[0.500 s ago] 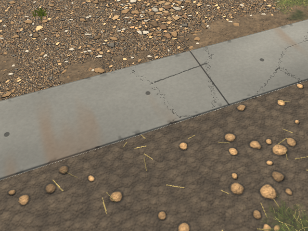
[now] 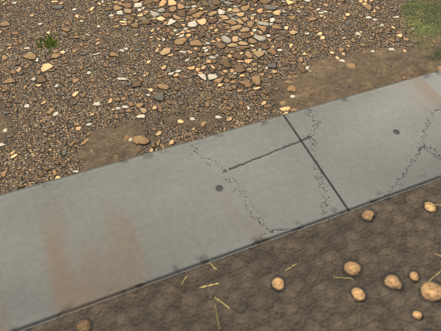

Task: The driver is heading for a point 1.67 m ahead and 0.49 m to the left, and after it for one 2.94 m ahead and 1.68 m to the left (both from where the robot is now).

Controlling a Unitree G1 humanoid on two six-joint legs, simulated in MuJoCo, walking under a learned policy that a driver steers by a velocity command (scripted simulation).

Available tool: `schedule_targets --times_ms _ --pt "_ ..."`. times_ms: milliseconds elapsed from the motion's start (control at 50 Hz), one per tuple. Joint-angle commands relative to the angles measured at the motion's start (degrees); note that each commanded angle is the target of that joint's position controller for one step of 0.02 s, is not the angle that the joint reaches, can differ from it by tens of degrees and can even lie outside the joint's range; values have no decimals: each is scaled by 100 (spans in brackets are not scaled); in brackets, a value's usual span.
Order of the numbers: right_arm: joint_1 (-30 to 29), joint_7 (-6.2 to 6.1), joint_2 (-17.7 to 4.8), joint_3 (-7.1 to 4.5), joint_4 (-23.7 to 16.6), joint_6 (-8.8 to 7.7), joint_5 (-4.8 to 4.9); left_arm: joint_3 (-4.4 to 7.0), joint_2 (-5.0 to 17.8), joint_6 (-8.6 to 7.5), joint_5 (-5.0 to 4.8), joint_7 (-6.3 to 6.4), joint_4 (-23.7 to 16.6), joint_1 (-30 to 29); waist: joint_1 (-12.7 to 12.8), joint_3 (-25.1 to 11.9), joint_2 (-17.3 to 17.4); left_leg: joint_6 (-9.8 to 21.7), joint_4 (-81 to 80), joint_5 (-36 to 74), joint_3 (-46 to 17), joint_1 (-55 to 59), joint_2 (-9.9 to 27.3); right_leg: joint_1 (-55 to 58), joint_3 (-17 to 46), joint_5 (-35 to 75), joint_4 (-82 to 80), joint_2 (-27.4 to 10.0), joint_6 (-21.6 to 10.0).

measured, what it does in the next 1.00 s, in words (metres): walks ahead, turning left: right foot, then left foot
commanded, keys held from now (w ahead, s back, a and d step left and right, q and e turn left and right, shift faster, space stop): q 0.18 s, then w+q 0.68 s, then w+e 0.14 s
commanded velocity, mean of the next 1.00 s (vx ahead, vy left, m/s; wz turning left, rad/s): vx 0.34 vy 0.00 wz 0.50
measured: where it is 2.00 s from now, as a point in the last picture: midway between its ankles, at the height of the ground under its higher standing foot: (123, 204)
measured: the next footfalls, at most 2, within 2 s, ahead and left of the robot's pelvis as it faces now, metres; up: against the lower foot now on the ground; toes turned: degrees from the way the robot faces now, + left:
right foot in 0.38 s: +0.18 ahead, -0.13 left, +0.00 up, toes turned +18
left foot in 0.86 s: +0.34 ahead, +0.25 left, +0.00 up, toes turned +33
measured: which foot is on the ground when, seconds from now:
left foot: down 0.00-0.38, up 0.40-0.84, down 0.86-1.00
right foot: up 0.00-0.36, down 0.38-0.86, up 0.88-1.00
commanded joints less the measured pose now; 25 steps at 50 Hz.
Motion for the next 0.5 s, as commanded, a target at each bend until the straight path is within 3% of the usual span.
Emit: schedule_targets --times_ms 20,60,120,180,200,240,300,340,360,380,400,420,440,460,500 --pt "443 -92 -865 -262 -363 140 13 204 710 26 25 79 -636 -207 -116 -912 197 1212 -831 2775 -2112 1951 1631 -1491 197 281 218 -493 133" --pt "265 -105 -886 -290 -386 198 -33 167 500 118 23 139 -562 61 97 -851 562 1164 -982 2804 -1851 1409 1372 -1114 79 375 -405 -432 218" --pt "308 -194 -1054 -373 -362 281 -9 168 445 172 57 228 -501 33 98 -1099 631 1180 -934 2798 -1788 1234 1289 -945 65 723 -1027 -317 365" --pt "254 -300 -1076 -396 -397 420 65 190 431 240 33 249 -534 -272 21 -1133 654 972 -982 1299 -1959 1066 1130 -874 175 1232 -1504 -263 404" --pt "254 -330 -1036 -388 -405 459 88 190 411 236 19 234 -566 -399 -21 -1109 678 916 -1086 231 -2071 999 1047 -858 204 1373 -1711 -256 388" --pt "271 -361 -1025 -383 -429 502 101 192 390 173 -23 174 -664 -700 -150 -879 903 893 -1331 -1579 -2416 876 990 -849 212 1448 -2229 -234 324" --pt "460 -346 -1037 -391 -401 507 74 226 443 -36 -82 87 -738 -913 -291 -730 1050 918 -1288 -2145 -2796 993 1040 -530 187 1199 -3010 -148 173" --pt "470 -325 -994 -371 -399 513 85 265 438 -167 -126 49 -697 -744 -155 -662 1035 850 -1153 -2364 -2949 868 952 106 109 1246 -3716 -111 29" --pt "376 -323 -922 -344 -423 522 97 294 418 -218 -145 44 -614 -513 32 -577 966 739 -993 -2526 -2909 593 787 670 39 1570 -4313 -151 -73" --pt "368 -319 -732 -284 -453 504 91 363 572 -248 -122 70 -537 -217 177 -599 753 510 -551 -2716 -2699 43 542 1469 249 1623 -4627 -564 -253" --pt "472 -301 -298 -162 -481 472 66 426 860 -244 -5 111 -485 318 274 -963 -82 147 971 -3033 -1888 -660 44 2393 1282 943 -4858 -1696 -645" --pt "241 -276 -404 -194 -816 376 157 550 1307 -213 181 49 -343 614 261 -508 -1326 58 1918 -2830 -1054 -2047 -405 2399 3116 -311 -5485 -2550 -1268" --pt "123 -259 -830 -297 -807 311 90 540 1108 -256 101 33 -386 342 181 -51 -1004 -78 2596 -2308 -1025 -2437 193 2139 3188 -717 -5543 -2665 -1408" --pt "143 -232 -955 -358 -710 310 76 458 782 -262 0 68 -435 181 171 87 -790 -181 2833 -1888 -941 -2521 288 2084 2657 -516 -5550 -2374 -1255" --pt "297 -184 -810 -368 -581 333 56 382 592 -235 -55 112 -449 66 133 83 -683 -385 3225 -1293 -771 -2497 449 2111 1818 331 -5597 -2002 -997"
